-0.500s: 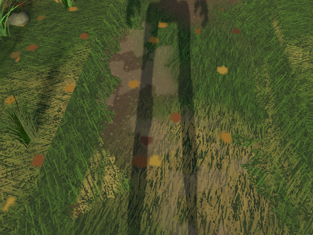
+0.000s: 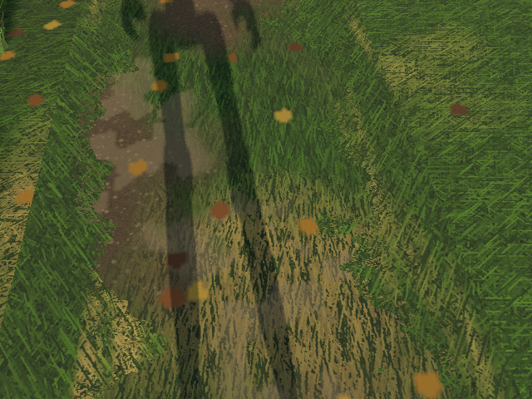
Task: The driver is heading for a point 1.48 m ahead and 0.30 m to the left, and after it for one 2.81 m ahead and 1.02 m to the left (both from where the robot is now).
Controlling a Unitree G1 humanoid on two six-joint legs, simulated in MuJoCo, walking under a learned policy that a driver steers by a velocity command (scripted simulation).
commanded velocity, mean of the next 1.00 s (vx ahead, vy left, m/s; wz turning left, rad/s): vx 0.32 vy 0.00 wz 0.24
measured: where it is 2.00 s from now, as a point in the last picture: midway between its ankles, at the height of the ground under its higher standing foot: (200, 251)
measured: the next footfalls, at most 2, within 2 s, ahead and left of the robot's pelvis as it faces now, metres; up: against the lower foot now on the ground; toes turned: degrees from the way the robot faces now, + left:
left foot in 0.06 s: +0.05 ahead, +0.15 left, +0.00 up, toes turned -1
left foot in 0.68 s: +0.28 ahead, +0.26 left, +0.00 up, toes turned +23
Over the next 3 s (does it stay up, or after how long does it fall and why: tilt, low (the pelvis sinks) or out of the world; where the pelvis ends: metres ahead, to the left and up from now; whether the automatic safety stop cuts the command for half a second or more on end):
stays up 1.37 0.28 0.00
